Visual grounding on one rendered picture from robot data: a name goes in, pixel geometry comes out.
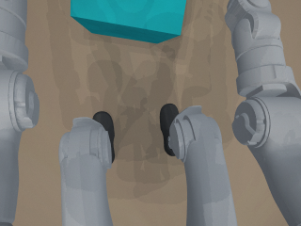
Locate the left robot upper arm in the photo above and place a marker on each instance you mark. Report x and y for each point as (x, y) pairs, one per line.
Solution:
(19, 110)

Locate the carton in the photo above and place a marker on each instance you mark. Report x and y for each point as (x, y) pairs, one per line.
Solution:
(151, 21)

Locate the right robot upper arm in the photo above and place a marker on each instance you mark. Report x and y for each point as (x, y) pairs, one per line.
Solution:
(271, 129)

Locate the robot right shin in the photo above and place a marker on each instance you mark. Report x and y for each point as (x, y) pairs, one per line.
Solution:
(191, 110)

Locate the left robot thigh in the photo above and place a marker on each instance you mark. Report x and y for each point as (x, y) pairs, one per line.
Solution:
(84, 200)

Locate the robot left forearm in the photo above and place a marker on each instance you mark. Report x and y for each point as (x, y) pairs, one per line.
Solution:
(13, 24)

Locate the robot right forearm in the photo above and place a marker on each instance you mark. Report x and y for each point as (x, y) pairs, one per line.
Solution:
(258, 49)

